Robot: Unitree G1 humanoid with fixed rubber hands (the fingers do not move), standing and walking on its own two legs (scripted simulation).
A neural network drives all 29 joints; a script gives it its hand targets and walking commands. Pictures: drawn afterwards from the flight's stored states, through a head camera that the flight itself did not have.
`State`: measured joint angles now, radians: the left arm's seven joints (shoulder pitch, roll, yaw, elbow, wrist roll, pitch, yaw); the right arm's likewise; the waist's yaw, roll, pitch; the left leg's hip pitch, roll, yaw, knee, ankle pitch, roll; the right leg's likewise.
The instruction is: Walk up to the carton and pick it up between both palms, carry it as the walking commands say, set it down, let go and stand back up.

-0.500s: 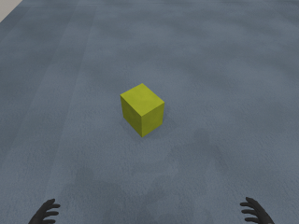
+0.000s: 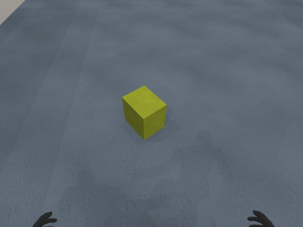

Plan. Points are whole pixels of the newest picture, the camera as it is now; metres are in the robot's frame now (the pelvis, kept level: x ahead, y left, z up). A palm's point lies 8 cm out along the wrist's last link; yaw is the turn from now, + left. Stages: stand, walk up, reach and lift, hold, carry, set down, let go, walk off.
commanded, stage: stand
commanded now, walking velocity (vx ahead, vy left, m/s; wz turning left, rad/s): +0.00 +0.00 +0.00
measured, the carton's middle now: (144, 112) +0.99 +0.04 -0.64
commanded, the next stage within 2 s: walk up in 0.42 s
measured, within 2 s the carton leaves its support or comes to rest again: neither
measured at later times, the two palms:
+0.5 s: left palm out of the picture +0.11 +0.31 -0.10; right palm out of the picture +0.11 -0.31 -0.10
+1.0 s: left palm out of the picture +0.12 +0.23 -0.12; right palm out of the picture +0.07 -0.33 -0.11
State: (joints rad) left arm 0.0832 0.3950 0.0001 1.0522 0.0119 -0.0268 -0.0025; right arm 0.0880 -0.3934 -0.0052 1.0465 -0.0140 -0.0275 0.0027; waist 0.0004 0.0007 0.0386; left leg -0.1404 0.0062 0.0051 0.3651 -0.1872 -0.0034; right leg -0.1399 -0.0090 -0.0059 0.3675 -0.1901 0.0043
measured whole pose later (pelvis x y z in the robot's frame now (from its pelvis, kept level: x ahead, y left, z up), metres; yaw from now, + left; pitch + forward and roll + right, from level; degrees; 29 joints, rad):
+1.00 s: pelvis +0.04 -0.05 +0.00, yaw +12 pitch +3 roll -3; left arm 0.10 0.27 0.04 0.81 0.04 0.07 -0.05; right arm 0.38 -0.27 -0.09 0.91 -0.04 0.02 -0.04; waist -0.05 0.01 0.08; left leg -0.27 0.09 -0.17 0.40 -0.19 -0.07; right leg -0.50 -0.04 0.00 0.86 -0.32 0.05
